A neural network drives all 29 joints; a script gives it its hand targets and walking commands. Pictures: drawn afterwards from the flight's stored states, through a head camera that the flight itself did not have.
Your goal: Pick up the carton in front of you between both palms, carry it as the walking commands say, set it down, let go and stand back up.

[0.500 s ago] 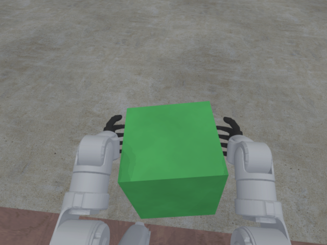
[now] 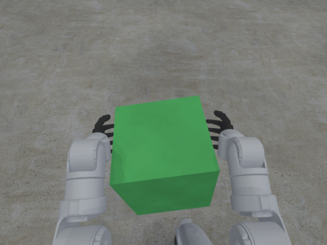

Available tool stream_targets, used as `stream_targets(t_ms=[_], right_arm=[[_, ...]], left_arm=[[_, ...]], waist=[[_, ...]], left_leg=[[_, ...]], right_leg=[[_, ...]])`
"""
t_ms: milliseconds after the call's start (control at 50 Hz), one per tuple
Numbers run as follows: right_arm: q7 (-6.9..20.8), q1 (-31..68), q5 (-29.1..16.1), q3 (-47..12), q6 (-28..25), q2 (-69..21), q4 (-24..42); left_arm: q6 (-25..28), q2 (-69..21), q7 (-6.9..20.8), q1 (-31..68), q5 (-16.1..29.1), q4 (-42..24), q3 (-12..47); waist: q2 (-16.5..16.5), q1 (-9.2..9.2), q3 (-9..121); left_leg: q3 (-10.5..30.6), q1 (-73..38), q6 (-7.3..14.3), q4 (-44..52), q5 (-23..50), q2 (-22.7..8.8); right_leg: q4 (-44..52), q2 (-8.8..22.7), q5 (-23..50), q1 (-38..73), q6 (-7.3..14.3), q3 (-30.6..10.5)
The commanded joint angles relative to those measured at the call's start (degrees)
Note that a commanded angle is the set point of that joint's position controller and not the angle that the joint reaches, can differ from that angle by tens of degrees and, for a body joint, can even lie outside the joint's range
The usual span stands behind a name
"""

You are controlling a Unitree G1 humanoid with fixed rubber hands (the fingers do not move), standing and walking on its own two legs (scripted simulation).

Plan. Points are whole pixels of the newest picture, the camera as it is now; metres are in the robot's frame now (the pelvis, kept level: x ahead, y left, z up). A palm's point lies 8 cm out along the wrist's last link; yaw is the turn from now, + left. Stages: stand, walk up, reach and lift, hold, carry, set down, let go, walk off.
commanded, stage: carry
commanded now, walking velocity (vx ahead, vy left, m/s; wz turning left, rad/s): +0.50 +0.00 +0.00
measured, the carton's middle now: (165, 159) +0.35 -0.04 -0.01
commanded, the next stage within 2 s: none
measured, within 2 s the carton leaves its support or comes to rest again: neither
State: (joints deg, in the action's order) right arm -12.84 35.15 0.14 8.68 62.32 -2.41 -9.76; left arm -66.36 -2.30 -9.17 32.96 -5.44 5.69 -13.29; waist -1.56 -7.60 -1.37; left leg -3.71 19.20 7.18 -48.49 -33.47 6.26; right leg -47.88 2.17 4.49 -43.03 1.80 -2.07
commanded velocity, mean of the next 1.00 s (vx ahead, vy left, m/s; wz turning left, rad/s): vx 0.50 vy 0.00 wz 0.00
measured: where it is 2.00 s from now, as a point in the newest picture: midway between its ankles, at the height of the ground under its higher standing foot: (144, 120)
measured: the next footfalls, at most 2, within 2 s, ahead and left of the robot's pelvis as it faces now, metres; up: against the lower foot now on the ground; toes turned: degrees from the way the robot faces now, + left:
right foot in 0.14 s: +0.31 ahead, -0.09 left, -0.12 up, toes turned -3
left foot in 0.58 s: +0.61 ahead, +0.09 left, -0.12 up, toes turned +4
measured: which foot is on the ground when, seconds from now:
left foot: down 0.00-0.16, up 0.18-0.56, down 0.58-1.00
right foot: up 0.00-0.12, down 0.14-0.58, up 0.60-1.00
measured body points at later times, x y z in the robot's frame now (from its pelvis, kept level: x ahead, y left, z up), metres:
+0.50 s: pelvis +0.35 -0.02 -0.08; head +0.42 -0.02 +0.36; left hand +0.71 +0.15 -0.02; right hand +0.73 -0.14 -0.02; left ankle +0.51 +0.12 -0.76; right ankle +0.27 -0.08 -0.81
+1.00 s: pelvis +0.66 +0.00 -0.06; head +0.65 +0.01 +0.39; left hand +0.97 +0.14 +0.02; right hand +0.96 -0.16 +0.04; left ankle +0.57 +0.08 -0.81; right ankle +0.77 -0.14 -0.78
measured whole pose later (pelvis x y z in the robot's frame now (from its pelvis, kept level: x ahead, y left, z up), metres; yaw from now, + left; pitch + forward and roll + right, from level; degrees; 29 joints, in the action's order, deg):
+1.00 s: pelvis +0.66 +0.00 -0.06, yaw -2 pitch +5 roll -2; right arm -7.9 17.9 7.8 10.8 66.0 -9.7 9.9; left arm -68.6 -9.2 -8.6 18.2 -8.6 -9.4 -9.4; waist 0.1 -0.1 7.3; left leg -6.1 3.8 2.1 -13.9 -14.9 -1.2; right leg -32.6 3.4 -7.6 -30.9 -1.7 7.4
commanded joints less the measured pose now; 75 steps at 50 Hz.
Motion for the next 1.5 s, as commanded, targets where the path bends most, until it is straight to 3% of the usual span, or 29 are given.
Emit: stream_targets(t_ms=[0,80,100,120,140,160,180,200,260,320,440,500,540,560,580,600,620,680,780,920,1040,1060,1080,1100,1120,1180,1240,1320,1480], right_arm=[[21.3,39.8,-28.3,-37.9,-0.4,-68.1,8.8],[21.0,36.0,-26.9,-38.0,0.0,-64.3,6.7],[20.8,35.0,-26.3,-37.7,0.1,-63.4,5.4],[20.6,34.2,-25.7,-37.4,0.3,-62.3,4.2],[20.6,36.8,-25.5,-37.1,0.9,-62.6,4.3],[20.1,36.8,-25.0,-35.7,2.0,-60.5,3.3],[19.7,36.9,-24.6,-35.0,2.6,-61.2,4.9],[19.2,39.6,-24.0,-34.4,2.5,-61.3,6.9],[17.9,41.0,-21.4,-33.0,2.0,-63.0,9.8],[16.7,38.6,-19.1,-33.3,1.0,-63.8,11.0],[16.1,34.6,-16.5,-36.1,-0.5,-62.0,12.5],[16.5,34.6,-17.3,-37.6,-0.1,-60.2,14.5],[17.0,32.6,-18.1,-38.0,0.6,-59.2,13.4],[17.5,31.3,-18.4,-38.0,1.1,-58.8,12.4],[18.0,31.1,-18.4,-37.3,1.6,-57.0,11.0],[18.3,28.9,-18.0,-36.0,1.8,-56.3,7.6],[18.8,28.2,-18.8,-36.0,2.0,-57.7,7.7],[20.2,35.4,-21.3,-37.3,2.7,-62.7,13.5],[21.8,31.8,-22.1,-37.3,4.9,-64.5,18.4],[24.1,14.0,-18.4,-38.5,6.5,-62.8,18.1],[24.0,3.8,-16.4,-40.0,6.3,-63.5,18.9],[23.9,2.0,-16.2,-40.2,6.4,-63.5,18.7],[23.9,2.5,-16.3,-40.6,6.5,-62.6,19.4],[23.8,4.8,-16.8,-41.2,7.1,-62.4,21.3],[23.9,6.7,-17.3,-42.0,7.1,-62.0,22.1],[23.8,8.3,-19.0,-43.6,5.7,-65.3,23.2],[23.1,6.2,-18.7,-44.4,4.7,-66.6,24.1],[22.3,3.1,-18.0,-44.6,4.4,-65.7,24.8],[22.3,3.4,-18.5,-43.5,7.3,-59.7,27.0]], left_arm=[[4.7,-60.3,12.3,42.2,21.5,-9.2,38.0],[3.3,-55.8,12.0,39.0,20.7,-8.0,38.1],[2.8,-54.8,12.3,38.2,20.5,-7.1,37.7],[2.5,-53.6,12.8,37.0,20.2,-5.6,37.2],[2.3,-51.6,13.1,37.7,19.8,-4.3,36.9],[1.6,-52.2,13.3,34.6,20.4,0.1,35.5],[1.7,-52.6,13.6,34.4,21.6,0.0,35.3],[1.5,-56.4,14.1,36.4,23.9,-1.4,37.0],[2.2,-64.9,15.5,48.2,30.8,-8.8,41.5],[3.1,-67.5,16.2,50.0,33.1,-11.0,42.7],[4.4,-66.2,17.1,45.8,32.8,-11.5,44.1],[4.5,-63.7,16.7,44.0,31.9,-12.1,44.8],[4.0,-61.8,16.1,41.5,30.6,-11.2,44.4],[3.6,-60.6,15.9,41.0,29.7,-10.3,44.1],[2.9,-60.2,15.9,39.6,28.7,-8.8,43.7],[1.8,-59.5,15.8,37.3,27.9,-6.1,42.3],[1.4,-59.8,15.8,37.5,27.5,-5.9,42.0],[1.2,-64.1,15.9,39.0,26.9,-6.4,41.3],[0.6,-66.1,14.7,30.7,23.4,-9.5,41.1],[-0.6,-64.9,15.2,19.7,20.5,-16.1,45.7],[-2.3,-63.8,18.5,10.3,22.4,-17.9,47.1],[-2.4,-63.8,19.1,8.5,22.4,-17.4,46.6],[-2.5,-62.8,19.6,6.7,22.3,-16.7,45.9],[-2.1,-61.5,19.9,7.3,21.9,-14.8,45.3],[-1.8,-62.9,20.0,6.7,22.4,-14.7,45.2],[-1.1,-65.6,20.1,9.9,23.9,-18.4,46.1],[-0.7,-65.7,20.4,9.8,25.0,-20.4,46.9],[-0.8,-63.7,20.5,7.1,24.8,-21.4,46.7],[-3.2,-57.9,19.2,5.7,22.8,-23.1,45.4]], waist=[[5.9,-1.49,23.6],[6.8,1.89,22.2],[6.4,6.00,24.6],[2.4,10.30,27.3],[-10.3,7.59,30.4],[-10.0,11.41,36.4],[-11.6,14.20,40.1],[-4.0,13.61,39.7],[2.5,10.83,32.4],[-4.1,11.24,31.6],[-5.5,12.93,29.0],[-6.3,11.50,27.5],[-4.8,7.17,31.6],[-2.4,5.43,34.1],[9.0,6.57,39.4],[18.7,5.59,44.0],[14.8,6.01,42.0],[5.1,6.47,32.5],[7.6,6.68,31.0],[12.2,6.53,23.0],[9.0,7.47,19.8],[6.6,7.73,22.2],[-0.9,8.81,25.3],[-14.5,8.95,27.0],[-14.0,8.72,24.2],[-2.4,8.41,22.0],[-4.6,8.27,21.5],[-5.1,8.33,19.0],[-7.1,8.68,13.8]], left_leg=[[13.4,-17.0,4.4,5.1,34.2,-8.2],[8.6,-14.1,1.0,-7.6,34.4,-7.1],[7.2,-11.9,-0.3,-15.9,41.2,-8.0],[4.2,-3.0,-2.2,-27.9,34.5,-6.2],[3.7,18.7,-5.3,-42.5,-4.5,-3.6],[5.8,31.0,-6.2,-47.8,-7.9,-3.7],[6.0,37.3,-6.0,-50.3,-5.6,-4.2],[6.9,36.8,-5.1,-46.1,-3.2,-6.6],[6.9,30.9,-5.4,-32.3,8.4,-9.0],[4.3,31.2,-6.4,-24.3,9.6,-9.6],[-0.3,24.0,-5.2,0.8,25.8,-7.5],[-4.6,10.6,-4.9,17.6,34.4,-4.6],[-7.5,-8.0,-3.9,26.5,41.1,-3.4],[-2.3,-20.7,-3.1,24.3,42.0,-7.7],[17.1,-37.1,1.3,17.1,63.9,-25.4],[34.1,-46.8,10.2,22.1,54.9,-30.9],[34.6,-45.2,8.8,25.3,44.2,-29.3],[22.0,-33.0,3.3,29.3,48.2,-25.0],[11.6,-30.4,1.2,32.5,51.4,-22.4],[4.0,-28.2,-0.3,34.3,50.6,-19.3],[-2.0,-19.3,-3.1,25.0,46.9,-17.7],[-4.0,-11.9,-4.5,17.7,45.0,-16.3],[-6.0,-3.1,-6.7,4.6,30.7,-14.0],[-5.0,15.6,-8.3,-9.5,13.7,-6.9],[0.3,22.9,-7.3,-18.0,4.8,-7.1],[3.8,20.8,-6.2,-17.6,12.7,-14.2],[0.5,15.2,-7.7,-7.3,18.5,-14.0],[-2.8,16.1,-9.3,5.9,24.8,-13.4],[-7.1,12.2,-7.4,19.8,30.0,-11.0]], right_leg=[[16.0,-3.4,13.7,6.3,0.5,5.9],[29.2,-3.1,21.6,22.9,2.5,8.2],[30.7,-2.3,19.6,32.3,3.3,9.0],[29.6,0.7,15.0,45.5,4.3,5.8],[10.4,15.0,47.6,65.5,10.6,-6.2],[5.7,19.0,46.2,76.5,15.3,-17.4],[12.5,22.0,16.5,76.0,20.7,-29.2],[16.9,18.6,-1.5,69.5,19.0,-30.1],[19.7,14.5,1.4,51.5,15.1,-23.1],[19.9,11.7,5.7,49.4,14.3,-18.2],[18.6,6.7,22.4,49.0,9.9,-6.5],[19.2,6.1,26.0,47.8,5.9,-1.5],[8.9,4.6,29.0,44.8,2.3,3.7],[0.7,3.8,18.3,36.1,0.8,4.4],[-9.8,0.8,-17.2,21.4,-1.7,4.0],[-23.7,-6.4,-36.5,8.0,-2.7,2.3],[-25.8,-3.8,-35.0,3.5,-1.7,0.3],[-16.8,0.7,-26.9,3.9,-1.8,1.3],[-2.6,0.6,-23.2,7.4,-3.8,5.6],[13.2,0.5,-12.6,8.2,-3.9,10.4],[26.8,-1.8,-8.2,27.4,-1.4,16.6],[25.7,-0.4,-11.2,38.8,-0.4,15.1],[27.7,9.8,-17.5,48.1,1.8,0.7],[32.4,22.6,-23.2,59.8,9.7,-22.9],[34.6,23.7,-19.2,57.8,12.0,-27.9],[36.4,19.2,-16.5,46.6,7.4,-12.8],[39.6,15.5,-19.4,40.6,5.0,-1.8],[41.4,13.9,-15.1,42.9,5.6,3.2],[35.8,12.6,-0.5,47.6,3.6,8.5]])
